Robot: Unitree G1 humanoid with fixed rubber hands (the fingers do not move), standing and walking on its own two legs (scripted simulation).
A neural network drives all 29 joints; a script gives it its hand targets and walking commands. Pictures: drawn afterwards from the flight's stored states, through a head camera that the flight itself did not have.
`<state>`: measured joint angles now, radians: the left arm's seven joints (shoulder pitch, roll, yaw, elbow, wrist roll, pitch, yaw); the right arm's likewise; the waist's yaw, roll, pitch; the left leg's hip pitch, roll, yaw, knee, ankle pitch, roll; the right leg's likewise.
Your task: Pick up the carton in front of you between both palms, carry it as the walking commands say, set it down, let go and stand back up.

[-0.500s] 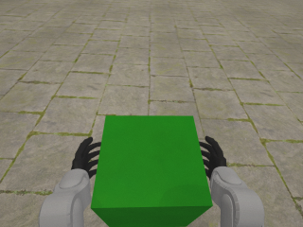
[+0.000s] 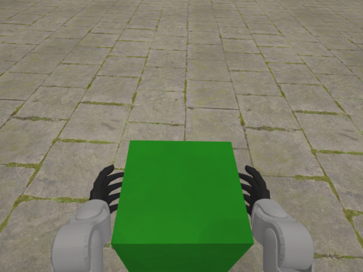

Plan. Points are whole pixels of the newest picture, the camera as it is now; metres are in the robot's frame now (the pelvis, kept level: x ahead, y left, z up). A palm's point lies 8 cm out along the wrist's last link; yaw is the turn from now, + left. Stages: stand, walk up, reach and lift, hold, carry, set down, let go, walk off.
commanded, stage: carry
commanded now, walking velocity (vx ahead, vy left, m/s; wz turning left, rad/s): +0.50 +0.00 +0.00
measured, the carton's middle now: (179, 212) +0.26 +0.00 +0.02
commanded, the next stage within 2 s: none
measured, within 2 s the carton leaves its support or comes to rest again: neither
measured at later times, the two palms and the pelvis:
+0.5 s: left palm (123, 100) +0.56 +0.15 +0.11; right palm (227, 100) +0.55 -0.15 +0.11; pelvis +0.31 +0.01 +0.01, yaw -1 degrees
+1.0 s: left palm (135, 78) +0.68 +0.13 +0.11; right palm (226, 80) +0.68 -0.16 +0.11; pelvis +0.43 -0.01 +0.01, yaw -2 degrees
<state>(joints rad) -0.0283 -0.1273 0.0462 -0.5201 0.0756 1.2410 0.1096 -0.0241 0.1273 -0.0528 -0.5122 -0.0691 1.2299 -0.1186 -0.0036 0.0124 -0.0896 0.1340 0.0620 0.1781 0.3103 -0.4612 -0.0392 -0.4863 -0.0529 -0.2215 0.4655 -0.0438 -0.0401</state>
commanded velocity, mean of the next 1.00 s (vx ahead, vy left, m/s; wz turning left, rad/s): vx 0.09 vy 0.00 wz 0.00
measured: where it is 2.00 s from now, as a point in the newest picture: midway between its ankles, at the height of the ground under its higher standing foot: (177, 260)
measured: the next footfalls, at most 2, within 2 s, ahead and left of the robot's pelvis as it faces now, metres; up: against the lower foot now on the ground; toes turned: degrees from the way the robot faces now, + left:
left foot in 0.46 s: +0.46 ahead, +0.09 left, +0.00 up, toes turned -5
right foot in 0.68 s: +0.37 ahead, -0.12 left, +0.00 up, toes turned +1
